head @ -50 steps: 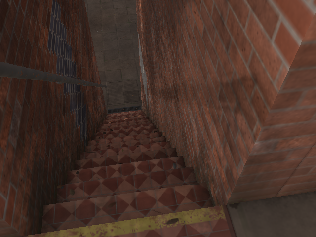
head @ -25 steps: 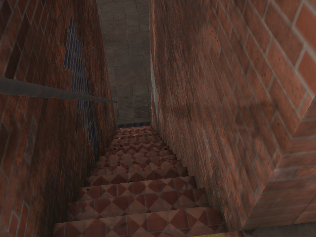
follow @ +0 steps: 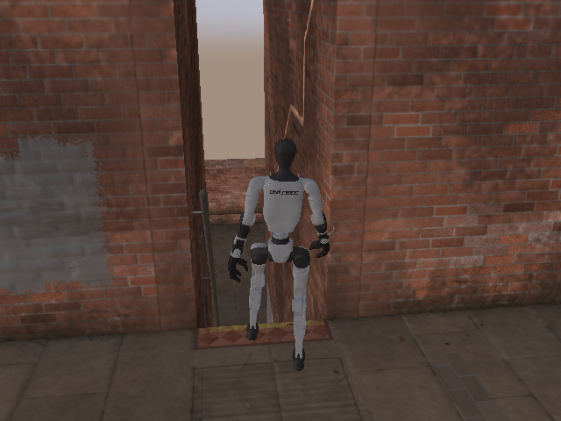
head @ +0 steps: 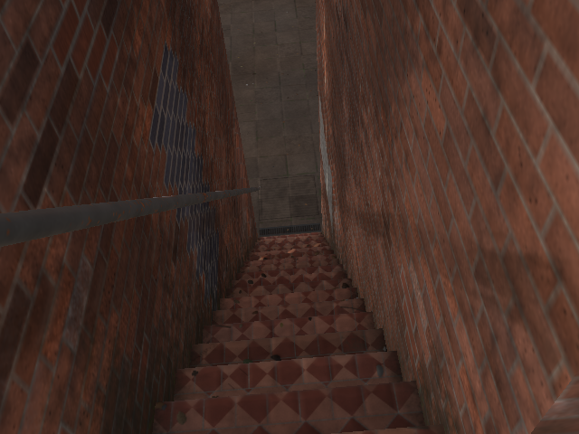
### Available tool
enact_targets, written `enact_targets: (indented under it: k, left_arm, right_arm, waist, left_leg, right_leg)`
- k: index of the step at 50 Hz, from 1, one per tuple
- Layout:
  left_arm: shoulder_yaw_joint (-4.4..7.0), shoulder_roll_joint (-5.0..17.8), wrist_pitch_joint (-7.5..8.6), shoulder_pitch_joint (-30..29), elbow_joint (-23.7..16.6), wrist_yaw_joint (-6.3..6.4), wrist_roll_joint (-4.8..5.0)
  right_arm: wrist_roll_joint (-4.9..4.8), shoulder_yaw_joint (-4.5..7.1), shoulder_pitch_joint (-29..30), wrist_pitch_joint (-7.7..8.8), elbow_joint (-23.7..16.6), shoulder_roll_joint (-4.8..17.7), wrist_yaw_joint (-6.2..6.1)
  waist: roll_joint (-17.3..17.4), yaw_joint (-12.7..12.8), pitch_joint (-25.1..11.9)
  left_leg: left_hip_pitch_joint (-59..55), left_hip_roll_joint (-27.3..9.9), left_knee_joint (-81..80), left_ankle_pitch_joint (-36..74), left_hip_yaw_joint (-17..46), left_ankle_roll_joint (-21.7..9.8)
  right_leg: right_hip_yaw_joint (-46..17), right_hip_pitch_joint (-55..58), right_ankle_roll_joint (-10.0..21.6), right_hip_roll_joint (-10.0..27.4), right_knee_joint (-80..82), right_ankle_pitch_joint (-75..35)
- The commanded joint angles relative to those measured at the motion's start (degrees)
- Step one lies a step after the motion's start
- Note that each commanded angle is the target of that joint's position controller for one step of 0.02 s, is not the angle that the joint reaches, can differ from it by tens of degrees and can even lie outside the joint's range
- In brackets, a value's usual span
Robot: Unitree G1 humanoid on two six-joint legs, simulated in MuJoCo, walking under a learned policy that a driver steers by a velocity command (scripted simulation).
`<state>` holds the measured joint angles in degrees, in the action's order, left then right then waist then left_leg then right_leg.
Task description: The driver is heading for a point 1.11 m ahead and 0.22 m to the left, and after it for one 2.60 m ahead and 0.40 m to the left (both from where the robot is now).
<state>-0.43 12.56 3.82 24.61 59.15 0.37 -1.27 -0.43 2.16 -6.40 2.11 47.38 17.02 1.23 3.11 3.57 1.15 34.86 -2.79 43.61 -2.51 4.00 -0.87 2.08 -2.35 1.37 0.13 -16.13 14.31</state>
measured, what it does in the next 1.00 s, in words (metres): walks ahead: left foot, then right foot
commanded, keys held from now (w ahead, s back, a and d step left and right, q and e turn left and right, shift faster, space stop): w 1.00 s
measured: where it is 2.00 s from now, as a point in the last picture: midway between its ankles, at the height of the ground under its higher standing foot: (296, 420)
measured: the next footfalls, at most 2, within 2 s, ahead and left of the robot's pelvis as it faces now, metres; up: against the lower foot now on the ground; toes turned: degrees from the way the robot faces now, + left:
left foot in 0.18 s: +0.22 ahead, +0.15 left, +0.00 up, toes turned -1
right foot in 0.76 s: +0.34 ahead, -0.07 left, +0.00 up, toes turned +3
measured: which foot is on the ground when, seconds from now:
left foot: up 0.00-0.16, down 0.18-0.76, up 0.78-1.00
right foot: down 0.00-0.18, up 0.20-0.74, down 0.76-1.00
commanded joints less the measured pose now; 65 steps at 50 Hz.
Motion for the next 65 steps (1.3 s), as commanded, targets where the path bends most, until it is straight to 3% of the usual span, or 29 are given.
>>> enact_targets:
  k: [1, 6, 8, 9, 10, 11, 12, 13, 16, 19, 25, 32, 36, 38, 39, 41, 42, 44, 48, 51, 54, 56, 57, 58, 60, 61, 62, 63, 65]
  left_arm:
    - [2.23, 11.5, 0.65, 2.5, -0.2, 1.19, 0.45]
    - [2.48, 11.2, -0.61, 0.4, -0.5, 1.74, 0.95]
    - [2.72, 12.0, -2.14, -0.1, -0.5, 2.91, 1.03]
    - [2.22, 10.7, -2.37, 1.8, -1.0, 3.54, 0.5]
    - [0.23, 2.0, -2.08, 10.9, -0.7, 2.76, -2.22]
    - [1.4, 3.3, -0.27, 15.6, 0.3, 1.87, 0.41]
    - [3.42, 8.3, 0.39, 7.7, -1.5, 1.74, 2.5]
    - [4.75, 11.1, -0.24, 1.7, -3.8, 2.29, 2.78]
    - [6.06, 9.9, -3.32, 1.3, -5.9, 4.03, 1.38]
    - [6.82, 9.9, -3.82, -0.1, -8.0, 4.03, 1.99]
    - [4.96, 6.5, -3.96, -4.0, -9.2, 1.74, 0.15]
    - [4.29, 7.8, -1.98, -11.1, -12.7, 1.62, 0.66]
    - [4.42, 8.1, -1.34, -4.1, -12.2, 1.5, 1.09]
    - [6.19, 9.8, -1.28, 24.4, -4.2, 0.81, -0.55]
    - [6.7, 14.9, -1.35, 20.4, -2.9, 0.26, 0.98]
    - [6.81, 12.6, -1.6, 9.2, -4.6, 0.22, 2.25]
    - [6.36, 10.9, -1.39, 5.8, -4.4, 0.48, 0.87]
    - [4.75, 7.4, -0.85, 0.4, -5.1, 2.22, -1.51]
    - [2.9, 5.7, -0.32, -3.1, -6.0, 7.78, 1.15]
    - [3.34, 3.7, -0.23, -3.6, -6.2, 7.26, 3.04]
    - [4.28, 3.0, -0.89, 5.0, -2.1, 5.09, 2.85]
    - [5.72, 4.7, 0.12, -7.6, -4.4, 4.16, 3.75]
    - [5.91, 4.1, 0.58, -14.4, -5.3, 3.5, 2.71]
    - [4.85, -0.1, 2.26, -15.9, -7.7, 3.64, 1.49]
    - [3.24, -5.3, 3.0, 9.5, -10.0, 2.96, 3.48]
    - [3.3, -0.9, 2.85, 7.7, -9.3, 3.39, 3.77]
    - [4.67, 4.9, 0.67, -2.1, -10.1, 4.19, 3.55]
    - [4.54, 5.9, -0.9, -7.4, -11.9, 4.55, 0.97]
    - [4.98, 5.6, -2.54, -3.6, -9.9, 2.65, 2.22]
  right_arm:
    - [0.16, -0.81, 8.2, 0.79, -6.8, -0.9, 0.78]
    - [0.48, 0.51, 5.1, -0.67, -7.0, 3.2, 0.89]
    - [0.73, 2.79, -9.1, 0.73, -3.4, 5.9, 0.81]
    - [0.37, 4.83, -18.0, 1.02, -1.0, 11.1, 0.6]
    - [-0.02, 3.96, -17.3, 0.57, -1.7, 12.2, 0.85]
    - [0.67, 3.61, -17.1, 0.99, -1.9, 9.6, 1.82]
    - [-0.98, 3.11, -12.9, 1.42, -1.6, 6.2, 1.6]
    - [0.04, 2.62, -8.3, 1.07, -2.9, 3.8, 1.81]
    - [1.82, 1.99, -2.4, 1.91, -2.8, 1.5, 1.2]
    - [0.6, 2.26, -6.4, 1.86, -1.1, 3.3, -0.41]
    - [2.85, 3.97, -12.6, 0.03, 0.7, 7.9, -1.74]
    - [0.05, 3.61, -16.6, -1.11, 2.7, 6.4, -2.74]
    - [-0.53, 3.41, -11.9, -1.83, -0.1, 6.2, -3.04]
    - [-0.76, 3.83, 2.1, -0.97, -2.0, 7.4, -3.38]
    - [-1.16, 2.77, -6.6, 0.68, -3.3, 1.9, -3.4]
    - [-3.08, 3.48, -11.3, 1.27, -2.9, 4.4, -3.33]
    - [-4.28, 3.48, -9.3, -0.27, -2.9, 3.8, -3.64]
    - [-0.95, 4.21, -12.2, -3.23, -1.2, 4.3, -3.91]
    - [1.66, 1.53, -12.4, -5.05, -5.0, -1.5, 0.97]
    - [2.15, 3.16, -12.7, -5.61, -3.5, 2.4, 1.06]
    - [0.96, 4.33, -15.4, -4.87, -0.6, 4.0, 0.62]
    - [1.97, 5.93, -37.3, -3.16, 7.0, 5.4, -0.27]
    - [3.11, 5.73, -51.9, -2.01, 13.2, 4.5, -0.3]
    - [2.94, 4.16, -51.5, -0.56, 14.0, 1.5, 0.44]
    - [1.1, 3.35, -32.7, 1.28, 12.3, 3.6, -0.18]
    - [2.1, 5.86, -27.0, 1.6, 11.2, 10.6, -0.53]
    - [4.65, 4.62, -15.9, 2.5, 7.5, 7.4, -2.19]
    - [4.74, 2.88, -12.7, 2.8, 7.2, 4.6, -3.45]
    - [3.64, 3.82, -19.0, 3.61, 10.7, 9.3, -4.14]
  waist:
    - [-7.8, -0.1, 3.6]
    - [-10.8, -3.3, 2.0]
    - [-12.7, -10.5, -2.4]
    - [-4.7, -13.2, -8.5]
    - [13.2, -6.7, -13.0]
    - [16.1, -6.8, -18.3]
    - [9.9, -6.5, -8.0]
    - [5.2, -6.1, -4.4]
    - [1.1, -2.1, -2.1]
    - [-1.1, -1.5, 0.2]
    - [-3.2, -3.8, -2.8]
    - [0.3, -4.0, 0.3]
    - [0.2, -0.3, 0.8]
    - [-5.9, 16.3, -4.9]
    - [-23.4, 6.4, -2.9]
    - [-14.7, -0.8, 1.3]
    - [-2.9, -2.6, 4.9]
    - [1.7, -5.3, 3.8]
    - [-6.9, -8.8, 4.0]
    - [-2.6, -8.9, 3.5]
    - [-9.3, -5.4, 1.4]
    - [-5.7, -19.4, 0.8]
    - [7.8, -28.0, 0.9]
    - [7.1, -24.7, 4.1]
    - [19.4, 3.0, 3.1]
    - [19.7, 3.8, -2.2]
    - [-2.1, 4.6, 5.2]
    - [-11.9, 3.8, 7.2]
    - [-5.1, 4.0, 4.1]
  left_leg:
    - [-4.8, 1.4, -5.5, 9.0, -4.3, 0.5]
    - [-11.5, 3.4, -6.7, -3.8, -4.1, -2.3]
    - [-24.9, 5.8, -10.8, -5.2, -5.2, -5.0]
    - [-38.1, 0.9, -12.5, 3.1, 0.4, -7.2]
    - [-48.6, -11.5, -12.3, 15.8, 19.0, -14.8]
    - [-45.6, -16.9, -24.6, 0.1, 36.4, -20.2]
    - [-38.1, -15.0, -27.3, -7.7, 29.3, -17.8]
    - [-31.2, -11.5, -26.7, -7.3, 21.1, -16.2]
    - [-20.3, -7.4, -29.1, -0.5, 12.7, -14.5]
    - [-21.7, -7.4, -30.3, 1.3, 13.0, -16.0]
    - [-18.9, -6.4, -25.9, -2.0, 10.1, -16.8]
    - [-31.6, -8.0, -11.8, 18.9, 15.3, -14.9]
    - [-19.4, -4.9, -1.6, 17.8, 12.0, -12.5]
    - [2.5, 8.0, 34.3, 22.0, 1.5, -5.7]
    - [14.7, 15.0, 43.4, -32.4, 3.8, -2.0]
    - [22.7, 9.3, 41.8, -34.6, 11.1, -1.2]
    - [21.0, 6.6, 33.2, -29.5, 11.4, -2.4]
    - [10.2, 5.1, 25.1, -4.5, 10.8, -2.0]
    - [-9.1, 7.3, 10.7, 31.9, 1.6, 0.6]
    - [-12.1, 6.3, 9.3, 32.6, -4.1, 1.2]
    - [-1.6, 0.5, 4.7, 22.7, -0.6, 0.1]
    - [-28.7, -1.5, -10.5, 18.8, -2.5, -5.2]
    - [-45.9, -2.0, -19.0, 27.2, -8.2, -8.6]
    - [-41.4, -2.6, -15.9, 23.0, -3.4, -8.7]
    - [-37.6, -10.9, -8.8, 23.3, 14.8, -8.3]
    - [-29.9, -23.0, -19.1, -14.1, 37.3, -16.7]
    - [-7.8, -23.6, -17.9, -23.1, 39.8, -15.8]
    - [4.3, -21.1, -13.3, -17.3, 34.7, -15.6]
    - [7.0, -18.3, -7.3, -23.7, 29.0, -18.9]
  right_leg:
    - [-4.4, -9.0, 7.6, 12.3, 6.7, -19.9]
    - [-4.0, -5.5, 5.3, 12.6, -1.7, -28.2]
    - [-4.2, -5.5, 3.9, 11.8, -17.4, -44.0]
    - [-0.9, -13.8, 1.5, 8.3, -34.5, -33.4]
    - [-1.3, -29.7, -1.2, -0.8, -58.3, 18.4]
    - [-9.9, -34.5, 0.0, -3.5, -69.8, 17.8]
    - [-7.8, -39.9, 0.3, 0.4, -72.7, 12.6]
    - [-7.7, -39.0, 0.6, 2.0, -70.8, 8.3]
    - [-10.2, -29.4, 0.4, 5.7, -61.9, 1.9]
    - [-9.8, -32.3, -0.6, 6.8, -53.1, 0.4]
    - [-5.4, -28.3, -3.4, 5.2, -45.1, -10.8]
    - [-6.1, -42.6, -1.2, 5.6, -44.8, -2.4]
    - [-1.9, -28.6, 0.2, 3.2, -38.6, 4.6]
    - [-2.9, 4.1, 8.8, 0.4, -22.6, -5.9]
    - [-33.2, 2.0, 19.8, 14.5, -10.4, -17.2]
    - [-43.1, -2.4, 23.1, 21.4, -11.3, -6.5]
    - [-39.8, -10.3, 19.5, 19.6, -14.2, 6.2]
    - [-30.0, -23.3, 15.1, 14.2, -22.4, 11.7]
    - [-15.9, -42.8, 8.7, 5.9, -26.1, 23.8]
    - [-13.3, -40.1, 5.3, 4.1, -37.3, 23.9]
    - [-16.7, -20.0, 4.5, 8.0, -54.7, 15.7]
    - [-11.1, -39.1, 1.7, 2.6, -83.0, -0.2]
    - [-0.1, -53.4, -0.6, -6.8, -111.0, 18.1]
    - [-1.8, -60.5, -0.3, -12.9, -127.5, 30.4]
    - [-17.8, -71.4, 6.6, -5.8, -96.0, 7.5]
    - [-17.6, -70.5, 4.9, 1.5, -88.2, 7.0]
    - [-19.0, -62.9, 1.3, 2.7, -75.2, -1.2]
    - [-17.5, -54.6, -3.3, 4.4, -67.0, -5.1]
    - [-11.3, -46.3, -7.6, 2.7, -67.6, -9.1]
